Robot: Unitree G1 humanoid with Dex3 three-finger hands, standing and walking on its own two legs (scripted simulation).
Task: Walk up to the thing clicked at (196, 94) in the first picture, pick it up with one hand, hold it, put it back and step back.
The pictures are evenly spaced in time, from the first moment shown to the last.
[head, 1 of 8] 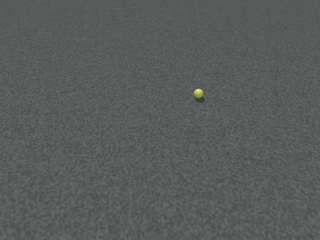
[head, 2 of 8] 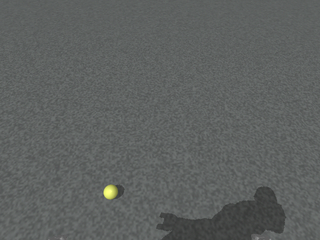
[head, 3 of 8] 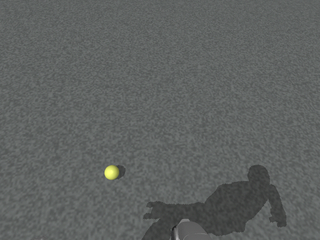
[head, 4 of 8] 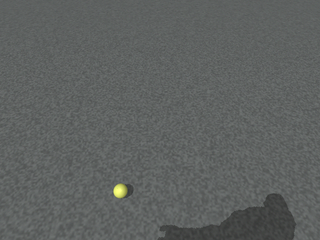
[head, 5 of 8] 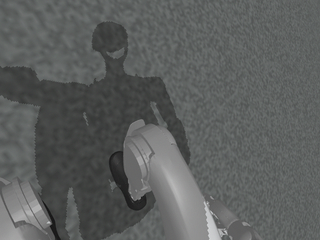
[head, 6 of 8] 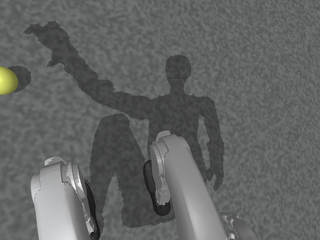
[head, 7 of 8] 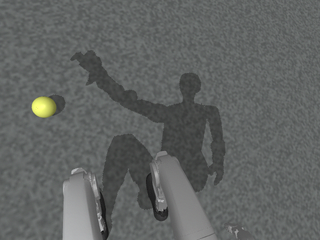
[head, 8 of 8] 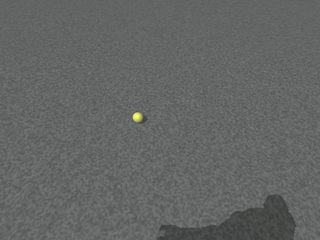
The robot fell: no
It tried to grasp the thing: no
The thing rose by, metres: 0.00
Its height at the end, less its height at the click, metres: +0.00
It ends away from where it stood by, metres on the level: 0.03
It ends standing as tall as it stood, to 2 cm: yes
